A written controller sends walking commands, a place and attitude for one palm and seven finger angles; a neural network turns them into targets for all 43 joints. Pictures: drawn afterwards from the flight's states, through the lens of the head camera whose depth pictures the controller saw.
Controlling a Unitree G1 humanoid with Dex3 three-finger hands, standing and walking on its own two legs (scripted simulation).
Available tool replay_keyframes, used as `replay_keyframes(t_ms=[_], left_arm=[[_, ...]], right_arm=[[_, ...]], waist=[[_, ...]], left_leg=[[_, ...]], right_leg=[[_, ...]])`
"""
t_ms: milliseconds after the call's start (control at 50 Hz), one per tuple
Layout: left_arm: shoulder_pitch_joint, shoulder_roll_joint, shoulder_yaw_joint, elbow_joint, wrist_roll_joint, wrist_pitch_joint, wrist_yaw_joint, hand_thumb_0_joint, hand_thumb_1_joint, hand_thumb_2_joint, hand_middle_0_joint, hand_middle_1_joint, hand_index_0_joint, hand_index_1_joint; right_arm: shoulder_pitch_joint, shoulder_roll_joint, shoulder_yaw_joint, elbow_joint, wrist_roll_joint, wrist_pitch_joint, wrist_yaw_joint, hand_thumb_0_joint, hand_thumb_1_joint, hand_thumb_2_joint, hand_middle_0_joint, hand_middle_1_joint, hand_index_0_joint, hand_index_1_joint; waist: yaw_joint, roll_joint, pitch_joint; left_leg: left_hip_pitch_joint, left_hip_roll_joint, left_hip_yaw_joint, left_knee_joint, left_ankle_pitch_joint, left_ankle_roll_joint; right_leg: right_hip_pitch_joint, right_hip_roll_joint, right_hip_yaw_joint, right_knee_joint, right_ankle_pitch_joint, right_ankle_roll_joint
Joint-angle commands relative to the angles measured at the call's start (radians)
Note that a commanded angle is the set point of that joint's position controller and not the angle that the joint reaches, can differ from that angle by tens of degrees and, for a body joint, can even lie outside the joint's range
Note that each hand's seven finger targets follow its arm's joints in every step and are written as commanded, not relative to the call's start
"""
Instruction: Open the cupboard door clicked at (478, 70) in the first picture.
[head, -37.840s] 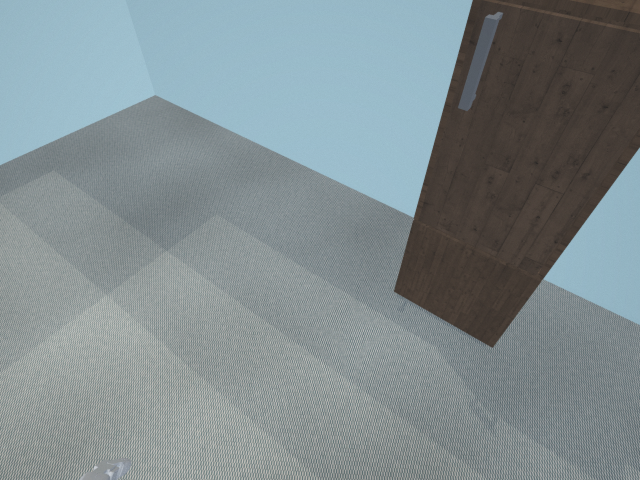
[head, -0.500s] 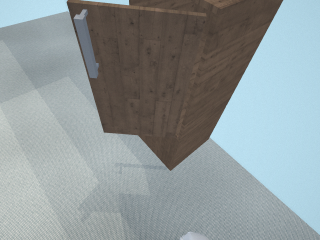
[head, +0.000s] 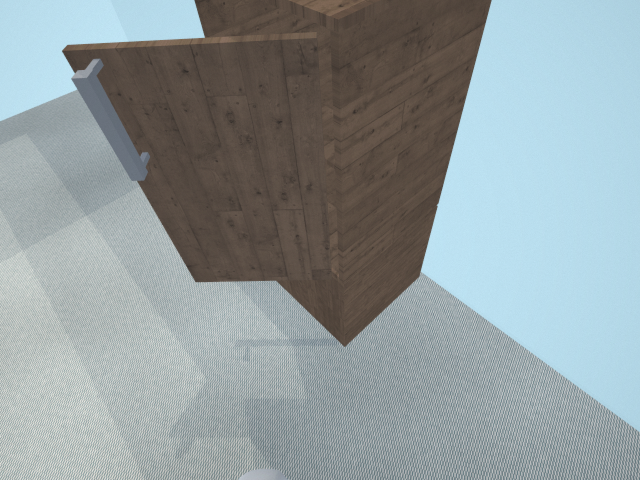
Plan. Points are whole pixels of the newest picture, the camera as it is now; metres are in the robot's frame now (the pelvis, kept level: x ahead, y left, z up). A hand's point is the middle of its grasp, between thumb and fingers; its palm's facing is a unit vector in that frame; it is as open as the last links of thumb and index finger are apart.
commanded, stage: come to a stop and stand still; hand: left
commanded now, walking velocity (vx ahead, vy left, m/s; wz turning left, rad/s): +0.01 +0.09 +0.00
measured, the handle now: (118, 123) +0.57 +0.33 +0.14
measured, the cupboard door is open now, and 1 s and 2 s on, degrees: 46 46 46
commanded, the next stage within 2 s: look again from close up in 0.72 s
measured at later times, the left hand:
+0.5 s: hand out of the picture -0.03 +0.24 -0.18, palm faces +0.06 -0.98 -0.20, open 7.4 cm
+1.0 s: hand out of the picture +0.01 +0.25 -0.18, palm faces -0.02 -0.98 -0.22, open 7.3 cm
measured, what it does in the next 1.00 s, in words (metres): steps on the spot: left foot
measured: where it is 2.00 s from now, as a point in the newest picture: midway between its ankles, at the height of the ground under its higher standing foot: outside the picture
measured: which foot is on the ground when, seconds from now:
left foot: up 0.00-0.20, down 0.22-1.00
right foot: down 0.00-1.00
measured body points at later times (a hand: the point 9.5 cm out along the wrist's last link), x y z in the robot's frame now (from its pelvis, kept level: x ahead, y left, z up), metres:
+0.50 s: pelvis -0.02 +0.06 -0.01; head +0.00 +0.06 +0.44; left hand -0.03 +0.29 -0.16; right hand +0.06 -0.16 -0.16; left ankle -0.02 +0.16 -0.74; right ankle -0.04 -0.07 -0.75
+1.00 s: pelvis -0.01 +0.08 -0.01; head +0.02 +0.07 +0.44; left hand +0.01 +0.31 -0.16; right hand -0.03 -0.14 -0.17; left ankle -0.02 +0.16 -0.74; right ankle -0.04 -0.07 -0.74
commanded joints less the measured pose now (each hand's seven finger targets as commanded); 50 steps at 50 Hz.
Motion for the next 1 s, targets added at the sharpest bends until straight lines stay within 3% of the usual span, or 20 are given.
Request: replay_keyframes(t_ms=[0,80,140,160,200,220,240,280,320,380,420,440,480,620,780,800,820,840,920,980], left_arm=[[0.109,0.219,0.058,-0.027,0.003,-0.012,0.015,0.0,0.9,0.9,-0.2,-0.3,-0.2,-0.3],[0.096,0.241,0.064,-0.022,0.015,-0.006,0.009,0.0,0.9,0.9,-0.2,-0.3,-0.2,-0.3],[0.053,0.236,0.058,-0.012,0.011,-0.002,0.002,0.0,0.9,0.9,-0.2,-0.3,-0.2,-0.3],[0.047,0.219,0.051,-0.013,0.003,0.002,-0.001,0.0,0.9,0.9,-0.2,-0.3,-0.2,-0.3],[0.099,0.127,0.029,-0.021,-0.009,0.015,-0.006,0.0,0.9,0.9,-0.2,-0.3,-0.2,-0.3],[0.089,0.112,0.025,-0.019,-0.006,0.021,-0.004,0.0,0.9,0.9,-0.2,-0.3,-0.2,-0.3],[0.078,0.102,0.021,-0.029,0.003,0.021,-0.008,0.0,0.9,0.9,-0.2,-0.3,-0.2,-0.3],[0.076,0.104,0.017,0.008,0.005,0.034,-0.015,0.0,0.9,0.9,-0.2,-0.3,-0.2,-0.3],[0.1,0.106,0.014,0.026,0.001,0.029,-0.018,0.0,0.9,0.9,-0.2,-0.3,-0.2,-0.3],[0.153,0.102,0.005,0.057,0.0,0.01,-0.016,0.0,0.9,0.9,-0.2,-0.3,-0.2,-0.3],[0.125,0.137,0.0,0.062,0.0,-0.006,-0.012,0.0,0.9,0.9,-0.2,-0.3,-0.2,-0.3],[0.105,0.146,-0.002,0.058,-0.004,-0.007,-0.012,0.0,0.9,0.9,-0.2,-0.3,-0.2,-0.3],[0.094,0.116,-0.007,0.068,-0.004,-0.012,-0.008,0.0,0.9,0.9,-0.2,-0.3,-0.2,-0.3],[0.122,0.098,-0.01,0.094,-0.008,-0.011,-0.003,0.0,0.9,0.9,-0.2,-0.3,-0.2,-0.3],[0.135,0.091,-0.014,0.112,-0.011,-0.005,0.0,0.0,0.9,0.9,-0.2,-0.3,-0.2,-0.3],[0.171,0.114,-0.031,0.119,0.009,-0.029,0.042,0.0,0.9,0.9,-0.2,-0.3,-0.2,-0.3],[0.154,0.137,-0.025,0.074,-0.003,-0.032,0.034,0.0,0.9,0.9,-0.2,-0.3,-0.2,-0.3],[0.126,0.144,-0.023,0.066,-0.001,-0.035,0.022,0.0,0.9,0.9,-0.2,-0.3,-0.2,-0.3],[0.142,0.104,-0.031,0.06,-0.007,-0.031,0.011,0.0,0.9,0.9,-0.2,-0.3,-0.2,-0.3],[0.145,0.095,-0.032,0.059,-0.008,-0.027,0.011,0.0,0.9,0.9,-0.2,-0.3,-0.2,-0.3]], right_arm=[[-0.041,-0.047,-0.007,-0.079,-0.001,-0.026,0.005,0.0,-0.9,-0.9,0.2,0.3,0.2,0.3],[-0.048,-0.029,0.001,-0.092,0.004,-0.039,0.008,0.0,-0.9,-0.9,0.2,0.3,0.2,0.3],[0.026,-0.023,0.004,-0.064,0.004,-0.053,0.004,0.0,-0.9,-0.9,0.2,0.3,0.2,0.3],[0.057,-0.042,0.006,-0.056,0.002,-0.063,0.001,0.0,-0.9,-0.9,0.2,0.3,0.2,0.3],[0.054,-0.151,-0.009,-0.07,-0.008,-0.078,-0.01,0.0,-0.9,-0.9,0.2,0.3,0.2,0.3],[0.036,-0.172,-0.009,-0.08,-0.015,-0.069,-0.016,0.0,-0.9,-0.9,0.2,0.3,0.2,0.3],[0.013,-0.167,-0.004,-0.091,-0.018,-0.068,-0.016,0.0,-0.9,-0.9,0.2,0.3,0.2,0.3],[-0.036,-0.119,0.011,-0.087,-0.019,-0.081,-0.027,0.0,-0.9,-0.9,0.2,0.3,0.2,0.3],[-0.038,-0.102,0.022,-0.082,-0.014,-0.082,-0.033,0.0,-0.9,-0.9,0.2,0.3,0.2,0.3],[-0.04,-0.089,0.027,-0.072,0.001,-0.088,-0.034,0.0,-0.9,-0.9,0.2,0.3,0.2,0.3],[-0.013,-0.05,0.03,-0.06,0.01,-0.086,-0.028,0.0,-0.9,-0.9,0.2,0.3,0.2,0.3],[0.003,-0.042,0.034,-0.048,0.009,-0.086,-0.023,0.0,-0.9,-0.9,0.2,0.3,0.2,0.3],[0.021,-0.044,0.032,-0.019,0.003,-0.086,-0.024,0.0,-0.9,-0.9,0.2,0.3,0.2,0.3],[0.053,-0.033,0.047,0.034,0.0,-0.104,-0.029,0.0,-0.9,-0.9,0.2,0.3,0.2,0.3],[0.103,-0.021,0.055,0.072,0.001,-0.107,-0.038,0.0,-0.9,-0.9,0.2,0.3,0.2,0.3],[0.05,-0.068,0.06,-0.002,0.014,-0.122,-0.021,0.0,-0.9,-0.9,0.2,0.3,0.2,0.3],[0.096,-0.033,0.06,-0.018,0.0,-0.118,-0.016,0.0,-0.9,-0.9,0.2,0.3,0.2,0.3],[0.071,-0.027,0.062,-0.016,-0.007,-0.118,-0.012,0.0,-0.9,-0.9,0.2,0.3,0.2,0.3],[0.126,-0.046,0.062,-0.036,-0.004,-0.127,-0.019,0.0,-0.9,-0.9,0.2,0.3,0.2,0.3],[0.135,-0.048,0.062,-0.033,-0.004,-0.13,-0.025,0.0,-0.9,-0.9,0.2,0.3,0.2,0.3]], waist=[[0.063,-0.193,-0.066],[0.06,-0.246,-0.056],[0.009,-0.238,-0.054],[-0.003,-0.169,-0.064],[0.013,0.157,-0.107],[0.008,0.161,-0.076],[0.02,0.072,-0.025],[0.024,0.218,0.012],[0.029,0.202,-0.009],[0.054,0.007,-0.055],[0.015,-0.1,-0.039],[0.006,-0.074,-0.017],[0.001,-0.154,-0.016],[0.014,-0.008,-0.033],[0.021,-0.004,-0.004],[0.027,0.014,0.037],[0.008,0.049,-0.015],[0.021,0.085,0.03],[0.01,0.023,-0.078],[0.014,-0.01,-0.076]], left_leg=[[-0.09,0.024,-0.027,-0.055,-0.009,-0.004],[0.027,0.006,0.015,-0.267,-0.027,0.012],[0.245,-0.02,0.065,-0.52,0.174,0.021],[0.325,0.003,0.05,-0.598,0.247,0.035],[0.356,0.253,-0.212,-0.651,0.415,0.141],[0.237,0.31,-0.235,-0.718,0.322,0.204],[0.13,0.303,-0.224,-0.739,0.175,0.211],[0.164,0.231,-0.178,-0.763,0.279,0.199],[0.192,0.214,-0.131,-0.722,0.391,0.201],[0.214,0.16,-0.087,-0.629,0.386,0.157],[0.236,0.083,-0.039,-0.602,0.265,0.098],[0.258,0.08,-0.042,-0.63,0.246,0.092],[0.282,0.097,-0.051,-0.632,0.272,0.093],[0.275,0.108,-0.054,-0.677,0.328,0.097],[0.268,0.113,-0.054,-0.684,0.384,0.096],[0.204,0.13,-0.04,-0.52,0.556,0.08],[0.208,0.104,-0.052,-0.552,0.327,0.085],[0.178,0.092,-0.052,-0.581,0.26,0.091],[0.209,0.122,-0.088,-0.584,0.371,0.128],[0.229,0.128,-0.081,-0.573,0.463,0.135]], right_leg=[[0.163,-0.289,0.175,-0.105,0.634,-0.146],[0.098,-0.273,0.175,-0.101,0.527,-0.15],[-0.044,-0.214,0.132,-0.053,0.359,-0.086],[-0.09,-0.171,0.104,-0.008,0.278,-0.055],[-0.174,-0.038,-0.007,0.126,-0.079,0.027],[-0.129,-0.02,-0.01,0.213,-0.224,0.03],[-0.099,-0.015,0.009,0.251,-0.221,0.017],[-0.137,-0.018,0.019,0.286,-0.177,0.011],[-0.103,-0.011,0.031,0.251,-0.16,0.001],[0.011,-0.009,0.048,-0.026,0.065,0.009],[-0.018,-0.089,0.15,-0.119,0.155,-0.023],[-0.049,-0.101,0.143,-0.132,0.123,-0.031],[-0.061,-0.068,0.118,-0.119,0.107,-0.019],[0.008,-0.052,0.098,-0.112,0.148,-0.015],[0.033,-0.053,0.08,-0.111,0.168,-0.013],[-0.03,-0.065,0.093,-0.075,0.306,-0.012],[-0.017,-0.07,0.1,-0.05,0.111,-0.037],[-0.047,-0.059,0.092,-0.046,0.064,-0.04],[-0.003,-0.015,0.056,0.021,0.084,-0.033],[-0.003,-0.015,0.051,0.034,0.11,-0.026]])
